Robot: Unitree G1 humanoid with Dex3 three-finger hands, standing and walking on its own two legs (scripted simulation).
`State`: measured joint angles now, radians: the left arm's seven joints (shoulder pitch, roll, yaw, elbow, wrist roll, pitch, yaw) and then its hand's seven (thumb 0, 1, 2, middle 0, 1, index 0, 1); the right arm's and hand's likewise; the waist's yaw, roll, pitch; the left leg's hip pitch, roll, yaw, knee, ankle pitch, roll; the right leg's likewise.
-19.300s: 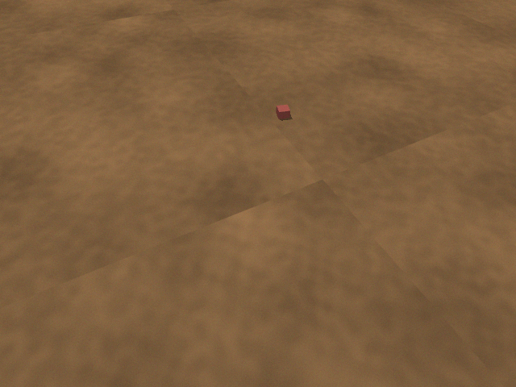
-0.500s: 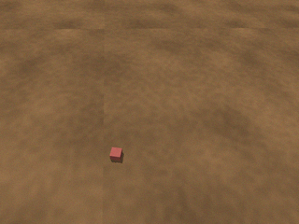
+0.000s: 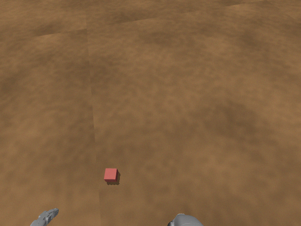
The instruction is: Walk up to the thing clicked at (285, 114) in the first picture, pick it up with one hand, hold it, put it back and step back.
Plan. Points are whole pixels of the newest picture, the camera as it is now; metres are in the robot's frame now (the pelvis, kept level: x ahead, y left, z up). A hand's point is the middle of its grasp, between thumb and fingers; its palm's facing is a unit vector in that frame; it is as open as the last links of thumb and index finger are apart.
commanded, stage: walk up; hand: left
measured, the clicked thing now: (111, 175) +0.50 +0.28 -0.73
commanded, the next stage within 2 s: none
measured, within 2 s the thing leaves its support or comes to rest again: neither
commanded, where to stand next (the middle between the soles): +0.11 +0.05 m, yaw -1 degrees
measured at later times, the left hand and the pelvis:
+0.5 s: hand (69, 222) +0.17 +0.26 -0.16, palm faces -0.01 -0.94 -0.33, open 7.4 cm; pelvis +0.07 +0.00 +0.00, yaw +0 degrees
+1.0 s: hand out of the picture +0.08 +0.30 -0.14, palm faces +0.03 -0.89 -0.45, open 7.4 cm; pelvis +0.03 +0.00 +0.00, yaw +2 degrees
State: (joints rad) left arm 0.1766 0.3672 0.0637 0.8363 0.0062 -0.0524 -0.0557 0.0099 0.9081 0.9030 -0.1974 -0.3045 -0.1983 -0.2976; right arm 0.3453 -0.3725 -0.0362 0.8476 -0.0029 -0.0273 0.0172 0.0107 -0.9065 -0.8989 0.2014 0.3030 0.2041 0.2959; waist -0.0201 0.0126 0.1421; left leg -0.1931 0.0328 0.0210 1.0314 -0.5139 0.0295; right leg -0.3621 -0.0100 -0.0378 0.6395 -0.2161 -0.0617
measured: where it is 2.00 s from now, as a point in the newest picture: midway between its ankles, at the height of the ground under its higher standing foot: outside the picture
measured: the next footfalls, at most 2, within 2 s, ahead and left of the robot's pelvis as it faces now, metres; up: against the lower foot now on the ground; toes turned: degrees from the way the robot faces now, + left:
left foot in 0.34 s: +0.19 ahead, +0.12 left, +0.00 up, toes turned +1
left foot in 0.90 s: +0.11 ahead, +0.14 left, +0.00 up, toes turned -2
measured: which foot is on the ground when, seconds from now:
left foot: up 0.00-0.32, down 0.34-0.64, up 0.66-0.88, down 0.90-1.00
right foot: down 0.00-1.00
